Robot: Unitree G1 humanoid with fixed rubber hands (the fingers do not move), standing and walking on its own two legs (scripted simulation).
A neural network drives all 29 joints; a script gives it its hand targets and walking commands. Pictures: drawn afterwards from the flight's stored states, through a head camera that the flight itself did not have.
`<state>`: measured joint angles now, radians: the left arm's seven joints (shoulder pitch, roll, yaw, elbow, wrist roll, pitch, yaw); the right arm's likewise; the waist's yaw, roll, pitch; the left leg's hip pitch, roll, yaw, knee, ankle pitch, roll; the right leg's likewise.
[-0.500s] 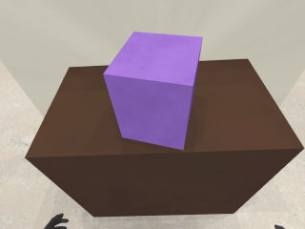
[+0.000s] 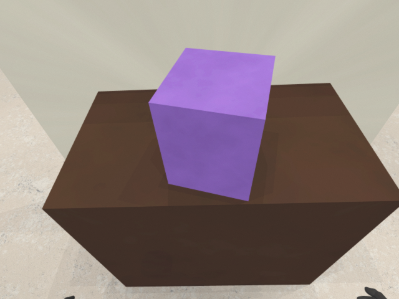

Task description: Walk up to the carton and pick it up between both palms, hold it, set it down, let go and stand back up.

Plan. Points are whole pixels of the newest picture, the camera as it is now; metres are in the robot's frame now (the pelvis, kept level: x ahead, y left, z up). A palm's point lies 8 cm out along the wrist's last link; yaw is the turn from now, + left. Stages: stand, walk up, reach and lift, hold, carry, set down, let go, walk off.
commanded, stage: walk up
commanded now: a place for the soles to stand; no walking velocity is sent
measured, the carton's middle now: (217, 125) +0.47 +0.00 +0.09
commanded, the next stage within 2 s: reach and lift in 0.66 s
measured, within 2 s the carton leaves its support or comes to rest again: neither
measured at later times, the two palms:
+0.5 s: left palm out of the picture +0.08 +0.35 -0.10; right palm out of the picture +0.13 -0.31 -0.09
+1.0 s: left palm (90, 262) +0.21 +0.28 -0.06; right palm (391, 298) +0.16 -0.31 -0.05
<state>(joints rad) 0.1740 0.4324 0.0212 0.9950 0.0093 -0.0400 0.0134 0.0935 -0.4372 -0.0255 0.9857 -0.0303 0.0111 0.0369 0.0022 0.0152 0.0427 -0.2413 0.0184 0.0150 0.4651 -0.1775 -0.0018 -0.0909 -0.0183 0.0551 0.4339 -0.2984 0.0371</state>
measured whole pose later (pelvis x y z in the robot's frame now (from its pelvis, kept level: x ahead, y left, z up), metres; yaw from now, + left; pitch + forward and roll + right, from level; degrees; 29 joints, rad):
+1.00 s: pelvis +0.00 -0.01 -0.01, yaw -2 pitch -5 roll +0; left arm 0.06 0.36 0.14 0.38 0.11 0.42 -0.04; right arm 0.07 -0.34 -0.05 0.82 0.03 -0.19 -0.03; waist 0.00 -0.07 0.13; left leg -0.22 0.05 0.04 0.55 -0.24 -0.03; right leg -0.09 -0.01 0.02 0.52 -0.34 0.03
